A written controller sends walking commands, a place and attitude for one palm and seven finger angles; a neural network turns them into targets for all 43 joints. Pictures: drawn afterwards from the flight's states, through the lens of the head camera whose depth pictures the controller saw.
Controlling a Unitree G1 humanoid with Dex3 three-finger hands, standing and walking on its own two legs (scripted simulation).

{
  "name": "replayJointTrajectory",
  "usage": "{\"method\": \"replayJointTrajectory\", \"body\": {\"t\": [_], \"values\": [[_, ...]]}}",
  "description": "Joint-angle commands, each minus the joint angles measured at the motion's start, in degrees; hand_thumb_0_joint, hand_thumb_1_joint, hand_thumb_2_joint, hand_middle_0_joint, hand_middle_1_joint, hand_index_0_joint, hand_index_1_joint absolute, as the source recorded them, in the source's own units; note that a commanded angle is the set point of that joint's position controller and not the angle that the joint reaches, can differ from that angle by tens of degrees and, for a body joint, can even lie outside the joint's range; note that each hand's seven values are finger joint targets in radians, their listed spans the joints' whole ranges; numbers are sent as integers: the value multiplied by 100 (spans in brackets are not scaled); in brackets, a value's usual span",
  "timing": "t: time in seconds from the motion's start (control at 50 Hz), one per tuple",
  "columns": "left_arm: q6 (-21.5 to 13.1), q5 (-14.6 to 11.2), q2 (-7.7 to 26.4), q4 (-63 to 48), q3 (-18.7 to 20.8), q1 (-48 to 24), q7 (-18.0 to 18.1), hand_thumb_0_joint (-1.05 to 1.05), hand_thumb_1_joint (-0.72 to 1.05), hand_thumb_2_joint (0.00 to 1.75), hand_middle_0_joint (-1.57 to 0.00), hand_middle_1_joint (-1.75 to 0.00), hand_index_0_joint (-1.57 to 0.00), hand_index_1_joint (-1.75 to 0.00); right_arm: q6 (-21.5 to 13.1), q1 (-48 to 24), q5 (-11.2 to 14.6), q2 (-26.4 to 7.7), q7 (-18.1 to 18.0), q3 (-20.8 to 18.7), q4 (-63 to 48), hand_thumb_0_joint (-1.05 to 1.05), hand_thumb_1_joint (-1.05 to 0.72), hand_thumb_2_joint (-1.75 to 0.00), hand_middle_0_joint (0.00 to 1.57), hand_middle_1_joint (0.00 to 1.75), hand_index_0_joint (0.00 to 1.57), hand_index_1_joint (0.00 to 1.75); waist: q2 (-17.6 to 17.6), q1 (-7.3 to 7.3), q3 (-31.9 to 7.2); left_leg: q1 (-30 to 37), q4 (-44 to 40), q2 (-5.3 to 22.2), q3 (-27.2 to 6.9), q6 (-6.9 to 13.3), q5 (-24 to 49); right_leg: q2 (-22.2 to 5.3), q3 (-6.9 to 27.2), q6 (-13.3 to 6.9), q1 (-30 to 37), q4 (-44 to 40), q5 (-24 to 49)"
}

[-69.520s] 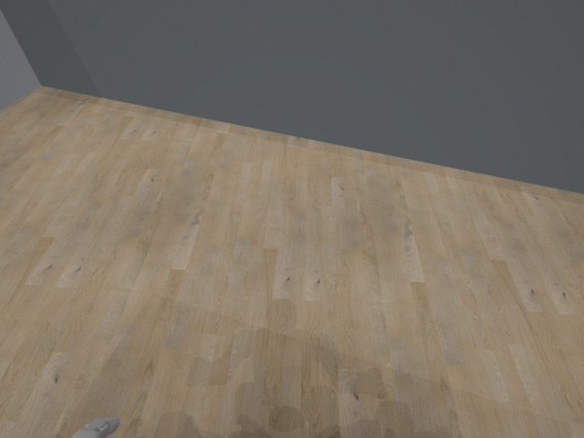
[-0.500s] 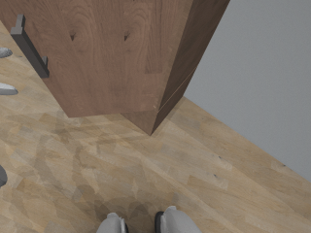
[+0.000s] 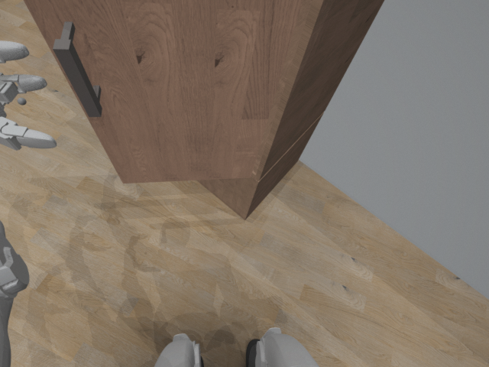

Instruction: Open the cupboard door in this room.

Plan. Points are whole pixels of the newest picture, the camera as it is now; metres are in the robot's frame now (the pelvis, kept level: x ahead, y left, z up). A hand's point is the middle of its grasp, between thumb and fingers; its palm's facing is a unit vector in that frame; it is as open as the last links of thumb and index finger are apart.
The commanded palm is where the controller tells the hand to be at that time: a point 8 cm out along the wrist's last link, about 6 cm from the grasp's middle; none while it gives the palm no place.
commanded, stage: move the hooked fingers beside the handle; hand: left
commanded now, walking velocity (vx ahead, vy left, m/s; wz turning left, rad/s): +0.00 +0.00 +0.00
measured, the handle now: (82, 73) +0.55 +0.23 +0.09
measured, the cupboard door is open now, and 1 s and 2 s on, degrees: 46 46 46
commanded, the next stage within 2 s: slide the fingers in behind the handle in 0.50 s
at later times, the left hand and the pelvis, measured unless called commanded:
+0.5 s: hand (28, 92) +0.50 +0.29 +0.09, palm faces +0.05 -1.00 -0.02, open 14.0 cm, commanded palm +0.48 +0.33 +0.09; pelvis +0.00 +0.00 +0.00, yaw -2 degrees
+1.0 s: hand (45, 96) +0.50 +0.27 +0.09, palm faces +0.04 -1.00 +0.00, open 14.0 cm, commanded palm +0.48 +0.30 +0.09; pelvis +0.01 +0.00 +0.00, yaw -1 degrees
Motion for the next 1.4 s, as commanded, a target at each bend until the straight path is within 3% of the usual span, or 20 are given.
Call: {"method": "replayJointTrajectory", "body": {"t": [0.0,0.02,0.04,0.16,0.18,0.34,0.4,0.5,0.54,0.6,0.66,0.76,0.8,0.84,0.86,0.96,1.12,1.16,1.28,1.38], "values": [[-271,-92,1848,-977,15,-2686,-59,0,-50,30,-30,-120,-30,-120,-54,1136,27,-1209,-166,-355,-90,0,-90,-90,20,30,20,30,1123,-209,-2362,1990,-597,-20,-615,-182,2496,226,294,-99,521,-309,1349],[-215,-97,1745,-903,-73,-2710,-79,0,-50,30,-30,-120,-30,-120,-66,1155,31,-1201,-168,-349,-83,0,-90,-90,20,30,20,30,1137,-249,-2335,1920,-595,-34,-591,-156,2344,224,313,-93,489,-341,1276],[-192,-78,1944,-843,62,-2665,-75,0,-50,30,-30,-120,-30,-120,-72,1194,28,-1231,-190,-350,-72,0,-90,-90,20,30,20,30,952,-224,-2359,1812,-589,-28,-605,-140,2303,217,313,-91,567,-327,1278],[-245,-110,2113,-1030,210,-2676,-86,0,-50,30,-30,-120,-30,-120,-79,1339,-7,-1223,-173,-346,-122,0,-90,-90,20,30,20,30,1194,-145,-2821,1898,-497,-35,-567,-137,2675,244,339,-110,711,-230,1564],[-245,-82,2423,-1048,425,-2597,-71,0,-50,30,-30,-120,-30,-120,-76,1358,-16,-1256,-172,-361,-114,0,-90,-90,20,30,20,30,1109,-84,-2958,1814,-479,-21,-568,-140,2699,244,347,-95,853,-210,1633],[-125,2,2478,-1006,447,-2230,-71,0,-50,30,-30,-120,-30,-120,16,1422,8,-1216,-133,-365,-172,0,-90,-90,20,30,20,30,1123,-41,-2705,1593,-519,-35,-452,-80,2720,270,370,-73,1016,-268,1828],[-195,-81,2721,-1273,736,-2072,-104,0,-50,30,-30,-120,-30,-120,-12,1460,-17,-1260,-123,-438,-187,0,-90,-90,20,30,20,30,1273,54,-3034,1834,-490,-29,-461,-108,3074,281,376,-94,1145,-234,2073],[-167,-179,2316,-1029,482,-1992,-218,0,-50,30,-30,-120,-30,-120,11,1436,7,-1237,-92,-418,-157,0,-90,-90,20,30,20,30,1150,-60,-2615,1813,-504,-18,-460,-103,3006,311,329,-83,899,-285,1969],[-173,-165,2364,-1168,510,-2032,-234,0,-50,30,-30,-120,-30,-120,23,1449,0,-1246,-97,-437,-146,0,-90,-90,20,30,20,30,1196,-39,-2711,1918,-488,-17,-482,-109,3143,303,327,-83,889,-267,2000],[-181,-215,1839,-1193,119,-2134,-260,0,-50,30,-30,-120,-30,-120,56,1431,8,-1200,-85,-421,-93,0,-90,-90,20,30,20,30,1282,-166,-2571,2288,-457,33,-556,-175,3421,314,255,-69,435,-291,1858],[-212,-294,1729,-1322,61,-2384,-219,0,-50,30,-30,-120,-30,-120,53,1399,0,-1213,-109,-421,-74,0,-90,-90,20,30,20,30,1276,-200,-2552,2335,-469,31,-597,-181,3345,312,243,-98,390,-281,1767],[-307,-306,1506,-1737,9,-2422,-48,0,-50,30,-30,-120,-30,-120,53,1406,-38,-1148,-71,-456,-65,0,-90,-90,20,30,20,30,1511,-103,-3064,2857,-382,63,-691,-307,4165,301,214,-114,398,-201,2007],[-307,-298,1608,-1824,191,-2029,54,0,-50,30,-30,-120,-30,-120,54,1348,-53,-1138,-29,-475,-91,0,-90,-90,20,30,20,30,1615,52,-3179,3005,-391,97,-722,-391,4477,297,186,-113,450,-198,2049],[-229,-311,1269,-1730,-50,-2044,132,0,-50,30,-30,-120,-30,-120,81,1271,-20,-1095,0,-455,-99,0,-90,-90,20,30,20,30,1329,-47,-2849,2743,-440,80,-662,-320,4094,294,182,-81,463,-259,1976],[-214,-330,1381,-1688,95,-2025,184,0,-50,30,-30,-120,-30,-120,78,1287,-30,-1107,-10,-457,-117,0,-90,-90,20,30,20,30,1191,-10,-2812,2628,-448,70,-665,-288,4097,300,184,-104,605,-238,2065],[-220,-245,1283,-1976,23,-1917,379,0,-50,30,-30,-120,-30,-120,86,1238,-8,-1074,24,-463,-208,0,-90,-90,20,30,20,30,1219,52,-2911,2618,-505,41,-621,-276,4109,290,211,-105,824,-233,2214],[-281,-301,851,-1482,-253,-2209,406,0,-50,30,-30,-120,-30,-120,27,1186,6,-1067,-8,-449,-89,0,-90,-90,20,30,20,30,812,-141,-2419,2107,-620,-31,-547,-157,2897,257,263,-81,780,-321,1801],[-352,-249,1110,-1564,-94,-2188,452,0,-50,30,-30,-120,-30,-120,3,1198,-6,-1082,-18,-437,-111,0,-90,-90,20,30,20,30,1009,-36,-2620,2122,-605,-56,-545,-167,2959,242,297,-120,903,-260,1856],[-487,-232,1033,-1802,-69,-2087,569,0,-50,30,-30,-120,-30,-120,-33,1167,-8,-1026,11,-462,-124,0,-90,-90,20,30,20,30,1003,54,-2900,2235,-576,-42,-519,-184,3200,240,318,-97,1071,-236,2061],[-354,-228,1057,-1502,-33,-1921,609,0,-50,30,-30,-120,-30,-120,-31,1120,30,-1031,-9,-449,-169,0,-90,-90,20,30,20,30,726,39,-2570,1663,-665,-108,-378,-86,2542,215,395,-75,1354,-308,2015]]}}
